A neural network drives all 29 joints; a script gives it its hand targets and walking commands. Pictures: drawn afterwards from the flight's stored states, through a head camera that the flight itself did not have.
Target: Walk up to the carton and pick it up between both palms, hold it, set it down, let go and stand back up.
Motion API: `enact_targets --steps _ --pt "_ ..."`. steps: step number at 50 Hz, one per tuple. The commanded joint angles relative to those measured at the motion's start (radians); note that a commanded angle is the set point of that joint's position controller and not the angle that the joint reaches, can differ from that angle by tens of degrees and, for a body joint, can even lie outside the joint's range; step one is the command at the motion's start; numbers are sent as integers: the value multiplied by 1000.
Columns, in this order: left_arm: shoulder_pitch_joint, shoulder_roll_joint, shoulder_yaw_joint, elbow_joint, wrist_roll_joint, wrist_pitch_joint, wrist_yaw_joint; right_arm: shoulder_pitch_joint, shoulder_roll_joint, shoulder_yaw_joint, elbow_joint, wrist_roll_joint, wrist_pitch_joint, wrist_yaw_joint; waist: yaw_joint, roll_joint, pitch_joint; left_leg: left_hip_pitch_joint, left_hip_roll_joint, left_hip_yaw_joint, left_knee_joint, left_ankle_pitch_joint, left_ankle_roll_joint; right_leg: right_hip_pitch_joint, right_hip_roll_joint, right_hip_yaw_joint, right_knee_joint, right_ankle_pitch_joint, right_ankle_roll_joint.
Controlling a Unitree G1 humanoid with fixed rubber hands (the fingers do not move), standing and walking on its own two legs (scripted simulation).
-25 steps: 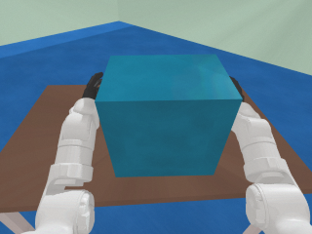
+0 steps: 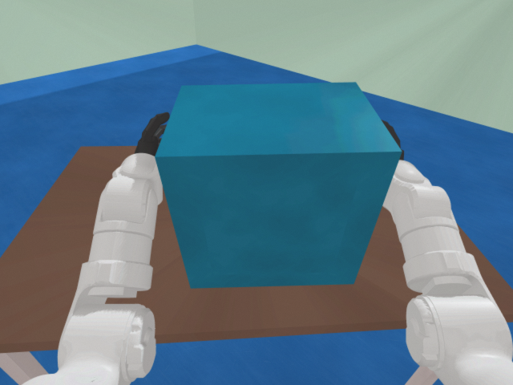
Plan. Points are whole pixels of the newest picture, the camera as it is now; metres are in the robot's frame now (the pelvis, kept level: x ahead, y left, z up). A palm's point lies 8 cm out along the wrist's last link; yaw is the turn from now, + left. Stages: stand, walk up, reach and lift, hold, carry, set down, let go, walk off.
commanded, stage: hold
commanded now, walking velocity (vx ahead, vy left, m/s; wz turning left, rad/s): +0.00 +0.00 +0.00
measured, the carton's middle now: (270, 188) +0.38 -0.01 +0.18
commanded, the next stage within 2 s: none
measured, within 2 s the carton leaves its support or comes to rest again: neither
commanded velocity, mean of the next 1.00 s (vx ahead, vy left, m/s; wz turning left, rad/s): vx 0.00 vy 0.00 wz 0.00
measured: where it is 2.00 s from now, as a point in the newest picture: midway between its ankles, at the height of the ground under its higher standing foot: outside the picture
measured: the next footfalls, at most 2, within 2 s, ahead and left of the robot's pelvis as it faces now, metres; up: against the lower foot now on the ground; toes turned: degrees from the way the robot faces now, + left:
none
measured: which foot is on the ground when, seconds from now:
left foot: down 0.00-1.00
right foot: down 0.00-1.00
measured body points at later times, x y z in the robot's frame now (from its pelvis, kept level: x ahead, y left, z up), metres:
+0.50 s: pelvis +0.00 +0.00 +0.00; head -0.06 +0.01 +0.45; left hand +0.38 +0.18 +0.24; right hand +0.40 -0.18 +0.24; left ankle +0.04 +0.12 -0.74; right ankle +0.01 -0.14 -0.74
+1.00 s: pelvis +0.00 +0.00 +0.00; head -0.06 +0.01 +0.45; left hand +0.39 +0.18 +0.24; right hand +0.40 -0.19 +0.23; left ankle +0.04 +0.12 -0.74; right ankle +0.01 -0.14 -0.74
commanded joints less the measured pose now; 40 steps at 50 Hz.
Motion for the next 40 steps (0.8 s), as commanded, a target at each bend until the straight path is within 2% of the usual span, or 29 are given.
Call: enact_targets --steps 1,4,5,7,8,9,10,11,12,13,14,15,16,17,18,20,21,22,23,24,27,29,30,31,33,36,37,39,40 --pt "-672 -628 -371 -313 -169 -38 -165 -874 602 394 -415 217 -40 132 -37 22 -491 297 -58 -35 -58 347 -34 150 111 -3 -95 281 -31" --pt "-650 -600 -342 -264 -157 -23 -168 -872 592 406 -437 211 -13 114 -20 -20 -457 267 -63 -27 -64 328 -22 160 113 0 -98 274 -26" --pt "-632 -595 -349 -261 -153 -15 -175 -829 579 394 -398 197 4 115 -46 -6 -410 246 -65 -28 -72 284 -22 160 109 6 -103 266 -28" --pt "-664 -568 -286 -238 -120 -8 -188 -836 600 373 -333 189 15 119 -14 -35 -350 195 -67 -19 -104 183 -2 157 101 7 -107 178 -30" --pt "-720 -583 -309 -224 -132 -10 -191 -880 586 350 -345 177 11 125 -35 1 -352 188 -62 -19 -113 134 -7 121 96 8 -115 126 -35" --pt "-711 -575 -281 -199 -119 -6 -189 -890 581 354 -322 175 16 132 -20 1 -344 180 -59 -18 -124 106 -3 107 96 9 -120 99 -42" --pt "-658 -572 -269 -125 -116 4 -200 -862 553 325 -283 166 28 133 -31 -33 -291 152 -49 -22 -137 59 -3 110 98 12 -125 68 -43" --pt "-714 -595 -289 -159 -122 0 -197 -892 559 318 -276 167 21 137 -40 19 -336 158 -50 -22 -142 38 -14 111 96 7 -115 55 -49" --pt "-733 -597 -292 -174 -124 -5 -198 -898 575 313 -278 156 21 143 -42 11 -341 148 -42 -24 -153 18 -12 118 99 4 -113 52 -49" --pt "-730 -593 -307 -173 -134 -4 -197 -916 574 315 -309 159 8 148 -38 16 -360 142 -47 -20 -139 31 -14 121 96 3 -110 62 -50" --pt "-729 -616 -329 -175 -150 -7 -193 -923 567 300 -316 157 2 149 -59 25 -391 175 -46 -25 -137 48 -21 106 98 1 -113 78 -48" --pt "-699 -598 -291 -130 -134 1 -197 -914 575 316 -271 156 10 141 -39 -9 -322 153 -51 -16 -141 45 -6 114 95 5 -122 65 -42" --pt "-687 -590 -288 -118 -130 2 -205 -917 576 302 -293 137 8 139 -48 -26 -307 138 -52 -16 -146 24 2 119 90 7 -124 67 -42" --pt "-714 -582 -274 -126 -117 -1 -208 -880 563 290 -221 143 19 140 -53 -1 -291 130 -54 -15 -151 14 -7 113 90 12 -123 54 -48" --pt "-713 -572 -272 -120 -114 -1 -211 -892 567 305 -224 148 17 145 -40 -4 -312 131 -49 -14 -155 13 -9 129 93 8 -122 49 -46" --pt "-726 -588 -308 -163 -132 -9 -200 -905 578 306 -285 164 4 146 -55 19 -383 167 -58 -13 -125 72 -19 137 94 -3 -112 97 -40" --pt "-736 -574 -293 -173 -126 -16 -199 -883 595 331 -252 167 10 144 -44 -2 -356 159 -59 -15 -122 89 -12 154 96 3 -106 111 -40" --pt "-739 -587 -314 -202 -145 -20 -197 -875 588 321 -260 161 7 143 -63 19 -381 174 -53 -23 -125 97 -23 160 93 4 -105 129 -46" --pt "-727 -572 -286 -187 -137 -14 -202 -871 584 325 -248 159 13 140 -46 1 -361 181 -51 -18 -131 102 -17 139 94 6 -109 118 -43" --pt "-717 -579 -290 -162 -129 -12 -204 -863 580 311 -234 152 18 140 -54 6 -327 171 -51 -19 -132 99 -23 130 96 4 -114 110 -45" --pt "-718 -579 -303 -178 -132 -8 -211 -883 584 315 -268 160 12 136 -55 10 -357 169 -59 -14 -124 92 -19 155 92 4 -114 121 -40" --pt "-722 -579 -316 -254 -145 -17 -205 -866 584 340 -302 180 17 132 -55 6 -439 222 -56 -18 -103 181 -26 177 98 5 -103 190 -37" --pt "-691 -578 -307 -221 -135 -9 -201 -876 584 348 -337 184 10 129 -46 5 -427 234 -57 -22 -102 187 -19 161 101 2 -110 185 -40" --pt "-747 -587 -330 -266 -166 -24 -190 -917 595 355 -370 191 3 132 -50 5 -472 235 -63 -22 -90 209 -21 164 100 -3 -104 202 -34" --pt "-657 -584 -330 -246 -150 -13 -196 -847 585 372 -357 199 12 119 -52 3 -434 262 -64 -21 -71 304 -27 174 106 -1 -102 275 -28" --pt "-679 -582 -334 -271 -144 -11 -198 -831 582 371 -355 203 27 110 -56 36 -440 269 -60 -24 -72 285 -38 169 102 3 -99 256 -30" --pt "-657 -601 -344 -276 -150 1 -204 -829 559 347 -344 203 29 112 -77 48 -405 268 -52 -29 -77 301 -52 158 104 2 -102 254 -38" --pt "-695 -587 -326 -293 -149 -2 -204 -837 578 360 -362 207 32 115 -51 27 -416 235 -57 -34 -86 257 -35 171 104 7 -98 219 -40" --pt "-697 -596 -344 -306 -169 -7 -201 -838 575 365 -387 206 28 115 -64 19 -444 261 -56 -30 -74 293 -37 179 103 9 -97 252 -35"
